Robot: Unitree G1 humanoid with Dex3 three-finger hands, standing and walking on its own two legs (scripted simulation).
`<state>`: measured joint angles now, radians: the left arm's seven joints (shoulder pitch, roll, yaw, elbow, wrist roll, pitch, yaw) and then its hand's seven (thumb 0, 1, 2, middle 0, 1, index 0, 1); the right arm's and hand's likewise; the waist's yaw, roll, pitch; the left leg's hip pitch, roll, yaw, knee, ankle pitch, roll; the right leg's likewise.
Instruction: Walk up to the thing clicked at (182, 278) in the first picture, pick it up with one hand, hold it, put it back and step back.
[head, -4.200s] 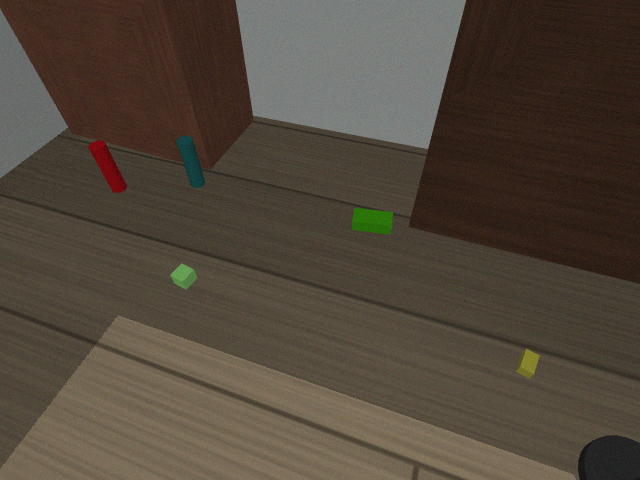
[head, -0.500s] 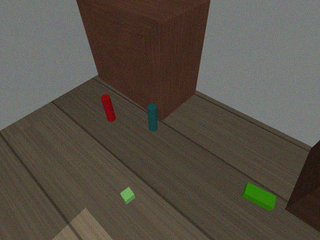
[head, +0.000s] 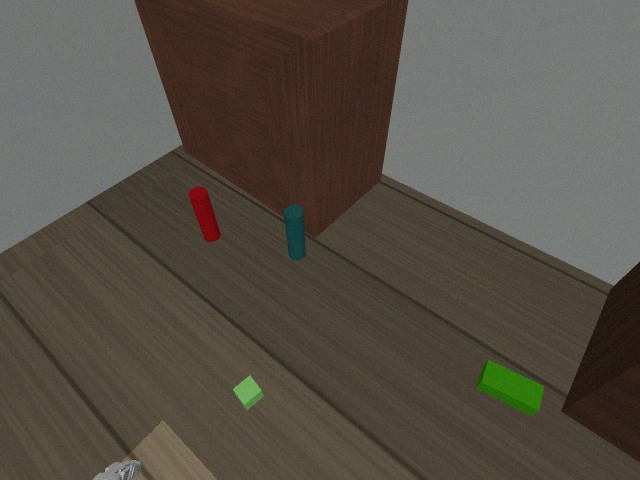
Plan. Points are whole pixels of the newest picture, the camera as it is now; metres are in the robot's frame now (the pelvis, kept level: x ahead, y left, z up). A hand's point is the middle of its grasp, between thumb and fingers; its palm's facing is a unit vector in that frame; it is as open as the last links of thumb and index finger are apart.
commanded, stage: walk up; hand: left
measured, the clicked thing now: (248, 392) +0.46 +0.24 -0.75
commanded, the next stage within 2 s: none
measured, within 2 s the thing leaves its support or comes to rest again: neither
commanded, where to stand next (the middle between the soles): +0.08 +0.01 m, yaw -1 degrees
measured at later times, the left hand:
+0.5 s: hand out of the picture +0.08 +0.25 -0.15, palm faces -0.01 -0.94 -0.35, open 7.4 cm
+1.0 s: hand out of the picture +0.08 +0.26 -0.15, palm faces -0.01 -0.92 -0.39, open 7.4 cm
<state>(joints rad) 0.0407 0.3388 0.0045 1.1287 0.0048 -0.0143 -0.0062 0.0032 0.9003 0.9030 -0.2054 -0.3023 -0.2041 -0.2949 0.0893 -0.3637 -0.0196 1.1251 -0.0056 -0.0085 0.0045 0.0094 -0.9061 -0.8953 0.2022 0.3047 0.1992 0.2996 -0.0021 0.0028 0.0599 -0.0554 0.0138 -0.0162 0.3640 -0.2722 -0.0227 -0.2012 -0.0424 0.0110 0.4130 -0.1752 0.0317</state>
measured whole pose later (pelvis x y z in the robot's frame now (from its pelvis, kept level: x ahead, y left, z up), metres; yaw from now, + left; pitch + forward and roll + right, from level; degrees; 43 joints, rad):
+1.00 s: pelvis +0.05 -0.01 +0.00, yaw -1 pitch -3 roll +0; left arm 0.26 0.36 0.05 1.00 0.02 -0.07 -0.01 0.00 0.90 0.90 -0.21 -0.30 -0.20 -0.29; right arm 0.22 -0.40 -0.06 0.99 -0.02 0.01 0.03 0.01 -0.91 -0.90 0.20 0.30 0.20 0.30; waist 0.03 0.04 0.11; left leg -0.30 0.00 -0.03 0.96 -0.52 0.03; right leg -0.13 -0.02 0.02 0.47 -0.28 0.00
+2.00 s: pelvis -0.01 +0.00 +0.00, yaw -2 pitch -1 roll +0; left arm 0.40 0.39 0.09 0.83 0.02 -0.03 -0.04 0.00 0.90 0.90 -0.21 -0.30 -0.21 -0.30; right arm 0.34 -0.42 -0.06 0.92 -0.02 0.01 0.04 0.02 -0.91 -0.90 0.20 0.30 0.20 0.30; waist 0.06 0.03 0.08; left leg -0.34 -0.01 -0.03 0.73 -0.42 0.01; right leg -0.08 -0.02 -0.06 0.44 -0.34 -0.02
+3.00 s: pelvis -0.01 -0.01 +0.00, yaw +6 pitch -4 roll +0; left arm 0.28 0.45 0.10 0.91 0.01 0.00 -0.05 0.01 0.90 0.90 -0.21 -0.30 -0.20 -0.30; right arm 0.41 -0.40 -0.05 0.95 -0.04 -0.04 0.03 0.01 -0.90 -0.89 0.21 0.31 0.20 0.30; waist -0.02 -0.04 0.05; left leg -0.07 0.02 -0.05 0.46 -0.33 0.03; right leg -0.62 0.00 0.08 1.04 -0.27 0.00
